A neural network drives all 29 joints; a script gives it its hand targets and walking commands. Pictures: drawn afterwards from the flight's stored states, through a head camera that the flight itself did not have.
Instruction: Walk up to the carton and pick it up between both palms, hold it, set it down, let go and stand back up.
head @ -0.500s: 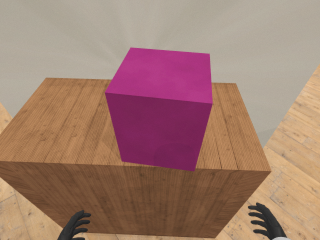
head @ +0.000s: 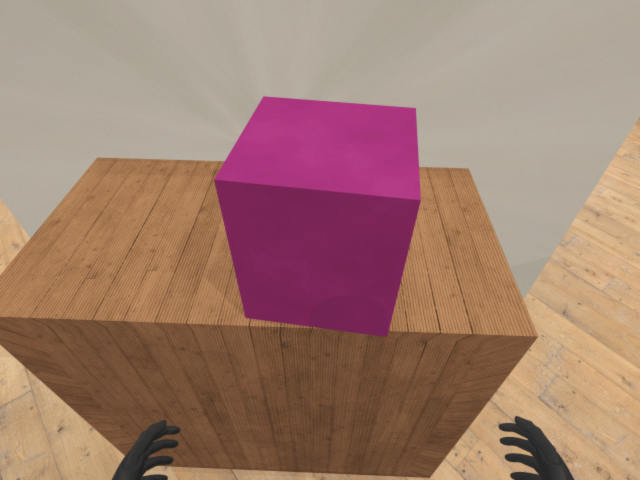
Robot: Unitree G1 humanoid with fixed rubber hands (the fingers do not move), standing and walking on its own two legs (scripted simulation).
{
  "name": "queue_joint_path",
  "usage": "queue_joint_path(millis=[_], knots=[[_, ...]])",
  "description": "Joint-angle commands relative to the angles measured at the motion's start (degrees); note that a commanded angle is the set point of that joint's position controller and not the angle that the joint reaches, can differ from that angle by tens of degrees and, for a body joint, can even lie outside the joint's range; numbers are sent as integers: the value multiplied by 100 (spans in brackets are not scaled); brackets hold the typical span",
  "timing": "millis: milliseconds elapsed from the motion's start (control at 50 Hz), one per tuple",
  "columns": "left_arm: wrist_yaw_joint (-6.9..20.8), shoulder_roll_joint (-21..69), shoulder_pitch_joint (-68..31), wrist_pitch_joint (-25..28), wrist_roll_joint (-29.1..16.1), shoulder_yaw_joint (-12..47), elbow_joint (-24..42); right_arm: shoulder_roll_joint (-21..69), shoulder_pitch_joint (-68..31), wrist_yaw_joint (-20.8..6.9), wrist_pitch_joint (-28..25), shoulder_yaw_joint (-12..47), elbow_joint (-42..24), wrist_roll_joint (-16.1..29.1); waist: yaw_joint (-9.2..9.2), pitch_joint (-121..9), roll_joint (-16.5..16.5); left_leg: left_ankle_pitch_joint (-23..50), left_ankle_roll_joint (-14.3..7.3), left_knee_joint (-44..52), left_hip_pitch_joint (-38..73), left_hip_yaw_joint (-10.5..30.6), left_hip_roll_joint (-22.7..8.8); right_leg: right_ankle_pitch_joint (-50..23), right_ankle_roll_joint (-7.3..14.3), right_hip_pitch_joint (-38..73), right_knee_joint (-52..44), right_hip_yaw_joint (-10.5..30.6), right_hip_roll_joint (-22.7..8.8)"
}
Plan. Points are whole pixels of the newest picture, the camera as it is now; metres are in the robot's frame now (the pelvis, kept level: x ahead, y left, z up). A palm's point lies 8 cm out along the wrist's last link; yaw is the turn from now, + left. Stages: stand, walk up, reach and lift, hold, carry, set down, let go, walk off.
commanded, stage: stand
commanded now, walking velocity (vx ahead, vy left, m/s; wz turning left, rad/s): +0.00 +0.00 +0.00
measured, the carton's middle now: (326, 218) +0.45 +0.00 +0.12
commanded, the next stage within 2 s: walk up in 0.64 s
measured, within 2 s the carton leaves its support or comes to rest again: neither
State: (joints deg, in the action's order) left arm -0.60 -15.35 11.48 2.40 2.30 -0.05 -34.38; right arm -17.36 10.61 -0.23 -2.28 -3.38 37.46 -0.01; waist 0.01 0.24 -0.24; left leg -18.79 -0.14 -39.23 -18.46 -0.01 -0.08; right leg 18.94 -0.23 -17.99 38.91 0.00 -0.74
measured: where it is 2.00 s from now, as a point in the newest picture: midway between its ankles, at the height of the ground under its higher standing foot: outside the picture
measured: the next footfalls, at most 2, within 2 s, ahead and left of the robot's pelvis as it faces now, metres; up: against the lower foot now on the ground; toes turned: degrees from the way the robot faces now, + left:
none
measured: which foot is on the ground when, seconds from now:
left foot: down 0.00-1.00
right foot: down 0.00-1.00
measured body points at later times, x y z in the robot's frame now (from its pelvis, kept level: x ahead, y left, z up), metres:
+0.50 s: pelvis +0.00 +0.00 +0.00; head -0.02 +0.00 +0.45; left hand +0.17 +0.25 -0.07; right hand +0.16 -0.28 -0.07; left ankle +0.03 +0.12 -0.72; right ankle +0.02 -0.13 -0.72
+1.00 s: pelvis -0.01 +0.00 +0.00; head -0.03 +0.00 +0.45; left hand +0.16 +0.26 -0.07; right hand +0.15 -0.29 -0.07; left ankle +0.03 +0.12 -0.72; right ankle +0.02 -0.13 -0.72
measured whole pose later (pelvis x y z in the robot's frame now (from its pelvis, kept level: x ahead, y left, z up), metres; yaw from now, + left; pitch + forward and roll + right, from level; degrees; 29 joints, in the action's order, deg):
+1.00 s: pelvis -0.01 +0.00 +0.00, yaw +0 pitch -3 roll +0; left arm -0.6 -16.1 11.5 2.2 2.1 -0.1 -34.4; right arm -18.7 11.2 0.0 -2.3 -3.1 39.4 0.0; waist 0.0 0.2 -0.2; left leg -18.0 -0.3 -39.2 -18.5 0.0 -0.1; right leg 18.1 -0.2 -18.0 38.9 0.0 -0.7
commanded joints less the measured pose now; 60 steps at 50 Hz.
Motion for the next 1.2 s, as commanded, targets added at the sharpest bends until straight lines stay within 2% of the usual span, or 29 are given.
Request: queue_joint_path(millis=[0, 20, 40, 80, 120, 180, 240, 260, 300, 360, 380, 420, 480, 520, 560, 620, 680, 740, 760, 800, 840, 860, 900, 920, 960, 1000, 1060, 1120, 1180], knots=[[19, -1532, -256, 169, -43, -557, -63, -1305, -375, 55, -211, -231, -156, -148, -53, -452, 159, 912, -351, 691, 209, 711, -486, -634, 471, 147, -621, 500, -456], [9, -1526, -289, 155, -86, -538, -118, -1359, -494, 71, -204, -217, -106, -194, -110, -261, 277, 773, -378, 801, 95, 833, -513, -647, 495, 147, -629, 544, -446], [14, -1514, -325, 173, -62, -546, -77, -1318, -432, 45, -207, -267, -164, -162, 22, -283, 201, 756, -353, 708, 39, 704, -480, -736, 465, 212, -696, 546, -469], [12, -1495, -327, 194, -35, -529, -61, -1212, -302, 42, -225, -225, -100, -149, 48, -470, -25, 932, -379, 630, 194, 678, -487, -838, 480, 206, -628, 595, -474], [15, -1480, -370, 178, -101, -533, -114, -1335, -345, 66, -193, -245, -62, -136, -54, -295, -143, 923, -338, 745, 128, 715, -466, -712, 480, 86, -636, 535, -486], [31, -1406, -253, 183, -86, -533, -125, -1320, -399, 49, -195, -216, -47, -167, -65, -366, 214, 867, -392, 794, 87, 872, -564, -653, 434, 235, -611, 491, -446], [27, -1405, -435, 195, -97, -481, -74, -1314, -453, 42, -218, -250, -119, -128, -5, -314, -58, 869, -379, 706, 165, 773, -483, -711, 488, 39, -708, 589, -495], [11, -1505, -403, 172, -81, -540, -108, -1332, -478, 26, -215, -211, -68, -178, -61, -149, 207, 701, -387, 758, 13, 736, -477, -516, 469, 74, -748, 547, -455], [29, -1508, -319, 168, -74, -526, -145, -1299, -428, 42, -183, -259, -48, -138, -15, -359, -62, 682, -372, 753, 129, 754, -471, -493, 449, 54, -737, 576, -481], [15, -1499, -198, 117, -88, -535, -139, -1311, -400, 54, -209, -228, 19, -170, -79, -97, 314, 575, -385, 980, -116, 912, -552, -483, 405, 155, -699, 464, -402], [-3, -1606, -138, 154, -86, -572, -216, -1347, -346, 31, -201, -244, 56, -163, -120, -137, -82, 630, -381, 903, -187, 858, -525, -513, 460, 246, -754, 545, -483], [32, -1406, -306, 165, -94, -509, -157, -1326, -409, 8, -188, -225, 93, -127, -89, -205, 123, 859, -341, 855, 82, 690, -458, -721, 444, 179, -747, 494, -493], [20, -1536, -290, 219, -57, -496, -199, -1405, -300, 40, -160, -282, 78, -125, 56, -323, -163, 713, -343, 646, 236, 631, -441, -629, 481, 41, -886, 688, -572], [28, -1455, -305, 167, -119, -468, -141, -1366, -479, 21, -177, -194, 62, -174, -142, -159, 223, 715, -349, 777, 61, 701, -445, -486, 481, 59, -775, 656, -527], [42, -1483, -331, 162, -105, -492, -151, -1358, -371, 39, -183, -240, 89, -124, -85, -174, -161, 609, -361, 865, 80, 816, -488, -271, 471, 13, -804, 583, -514], [37, -1387, -264, 116, -46, -472, -173, -1339, -624, 15, -219, -235, -1, -170, -127, -155, 205, 476, -386, 917, 38, 897, -561, -326, 469, 42, -823, 529, -424], [24, -1524, -415, 175, -58, -520, -163, -1272, -369, 39, -197, -222, 72, -150, -3, -184, -104, 594, -364, 902, 65, 823, -532, -461, 412, 71, -854, 563, -452], [24, -1474, -263, 150, -84, -527, -230, -1361, -530, 35, -179, -220, 74, -161, -54, -82, 311, 543, -358, 967, 64, 855, -535, -334, 437, -49, -840, 575, -473], [-8, -1493, -318, 147, -59, -524, -213, -1289, -555, 25, -171, -199, 90, -141, -86, -52, 180, 542, -322, 1073, -3, 840, -532, -210, 427, 68, -804, 486, -411], [25, -1498, -245, 148, -131, -544, -238, -1442, -405, 42, -223, -253, 131, -156, -39, -118, 132, 750, -392, 950, 23, 844, -570, -568, 433, 182, -780, 535, -457], [24, -1591, -22, 79, -181, -542, -216, -1560, -186, 57, -174, -219, 43, -185, -37, -219, 334, 1465, -463, 566, 116, 798, -571, -1637, 416, 42, -391, 436, -343], [10, -1592, -41, 70, -131, -553, -167, -1511, -163, 57, -155, -208, 66, -180, -49, -318, 64, 1608, -447, 424, 130, 699, -552, -1826, 454, 81, -314, 473, -390], [15, -1552, -156, 22, -139, -541, -116, -1440, -74, 62, -102, -217, -20, -173, 34, -187, -48, 1365, -504, 390, 171, 681, -536, -1371, 491, -209, -392, 610, -406], [15, -1586, -123, 3, -159, -549, -81, -1521, -13, 66, -85, -252, 3, -128, 43, -261, 163, 1130, -508, 471, 293, 768, -579, -996, 461, -311, -394, 503, -380], [26, -1570, -114, -16, -124, -555, -143, -1505, -84, 55, -71, -232, -16, -174, 3, -40, 167, 549, -565, 665, -77, 935, -624, -605, 434, -265, -476, 502, -333], [49, -1613, -107, -43, -122, -552, -179, -1546, -135, 43, -64, -218, -10, -185, -29, 215, 262, 302, -564, 814, -305, 906, -607, -450, 426, -325, -565, 549, -284], [69, -1608, -81, -13, -121, -548, -207, -1442, -129, 39, -73, -187, -46, -161, -31, 176, -42, 47, -463, 734, -192, 697, -465, -215, 498, -404, -874, 800, -462], [95, -1559, -174, -31, -108, -542, -197, -1510, -152, 23, -99, -192, -60, -195, -18, 282, 302, -353, -487, 1009, -198, 901, -515, 64, 460, -506, -818, 615, -296], [88, -1609, -53, -31, -122, -566, -188, -1587, -80, 31, -93, -217, -28, -196, -44, 190, 261, -451, -570, 1121, -241, 997, -614, 13, 412, -380, -668, 560, -259]])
